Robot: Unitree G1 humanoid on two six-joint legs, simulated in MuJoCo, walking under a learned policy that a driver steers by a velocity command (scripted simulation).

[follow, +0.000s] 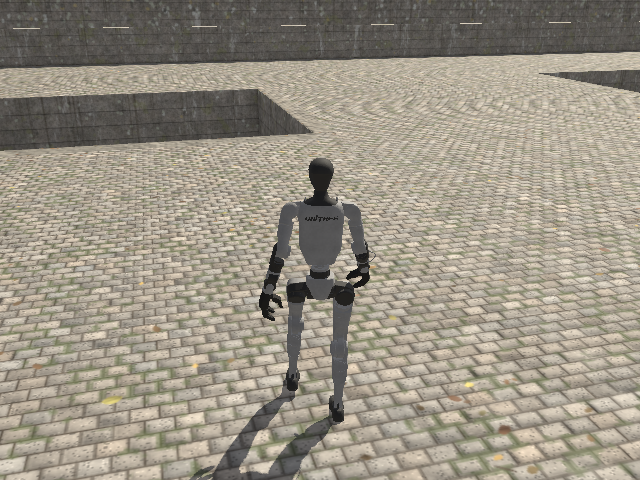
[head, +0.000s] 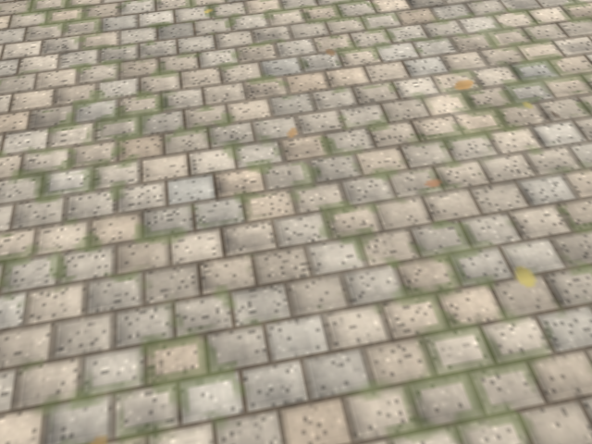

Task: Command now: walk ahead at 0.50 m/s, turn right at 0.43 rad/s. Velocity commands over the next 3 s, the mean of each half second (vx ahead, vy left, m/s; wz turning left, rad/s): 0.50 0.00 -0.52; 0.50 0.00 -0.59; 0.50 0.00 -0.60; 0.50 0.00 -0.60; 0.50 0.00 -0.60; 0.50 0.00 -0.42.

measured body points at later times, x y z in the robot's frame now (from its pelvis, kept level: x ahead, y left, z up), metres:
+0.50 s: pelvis +0.24 +0.01 +0.00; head +0.27 +0.01 +0.45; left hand +0.49 +0.19 -0.11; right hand +0.15 -0.24 -0.13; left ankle +0.17 +0.13 -0.74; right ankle +0.34 -0.15 -0.70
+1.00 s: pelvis +0.48 -0.13 +0.00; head +0.50 -0.16 +0.45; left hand +0.64 +0.11 -0.12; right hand +0.49 -0.43 -0.11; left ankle +0.70 -0.07 -0.69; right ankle +0.39 -0.13 -0.74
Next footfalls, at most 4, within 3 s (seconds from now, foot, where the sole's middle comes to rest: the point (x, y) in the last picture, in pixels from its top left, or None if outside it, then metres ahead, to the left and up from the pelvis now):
0.10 left None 0.21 0.12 -0.78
0.62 right None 0.42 -0.15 -0.78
1.16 left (414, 324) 0.78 -0.18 -0.78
1.68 right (560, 336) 0.77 -0.54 -0.78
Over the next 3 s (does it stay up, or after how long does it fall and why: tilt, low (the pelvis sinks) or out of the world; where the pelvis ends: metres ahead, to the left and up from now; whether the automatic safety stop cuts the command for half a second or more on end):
stays up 0.86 -1.04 0.00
